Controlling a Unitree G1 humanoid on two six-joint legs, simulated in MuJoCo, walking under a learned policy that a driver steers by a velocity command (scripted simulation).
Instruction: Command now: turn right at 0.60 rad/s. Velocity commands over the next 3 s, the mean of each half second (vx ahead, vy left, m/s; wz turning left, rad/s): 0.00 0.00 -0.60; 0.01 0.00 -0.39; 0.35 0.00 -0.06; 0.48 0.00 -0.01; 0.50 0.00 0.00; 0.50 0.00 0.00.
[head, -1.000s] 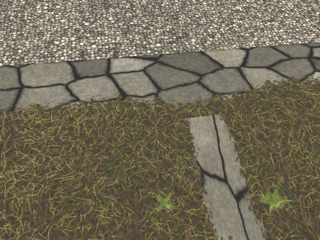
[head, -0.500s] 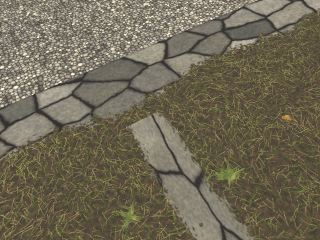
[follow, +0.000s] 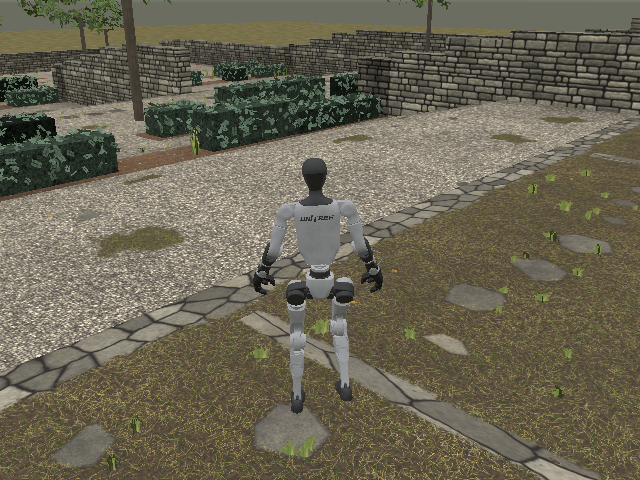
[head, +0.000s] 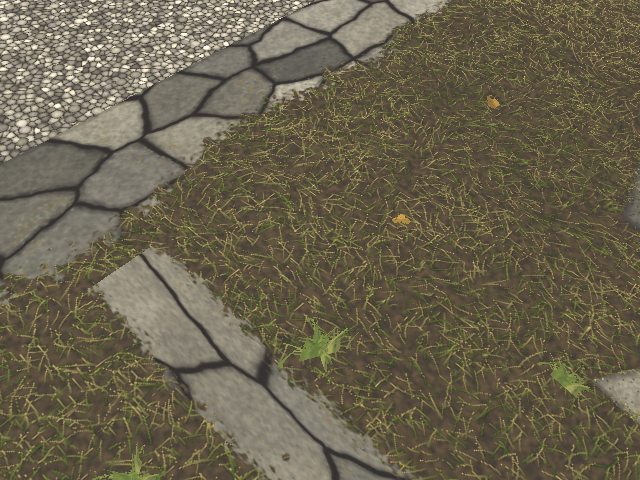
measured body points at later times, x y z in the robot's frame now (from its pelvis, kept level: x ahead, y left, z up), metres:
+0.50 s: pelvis -0.01 -0.06 +0.00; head +0.03 -0.11 +0.45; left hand +0.23 +0.17 -0.07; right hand +0.06 -0.39 -0.12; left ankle +0.03 +0.10 -0.66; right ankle -0.01 -0.15 -0.74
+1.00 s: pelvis +0.02 -0.04 +0.00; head +0.05 -0.04 +0.45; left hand +0.28 +0.14 -0.10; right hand +0.01 -0.34 -0.10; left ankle +0.07 +0.06 -0.74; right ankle -0.08 -0.16 -0.70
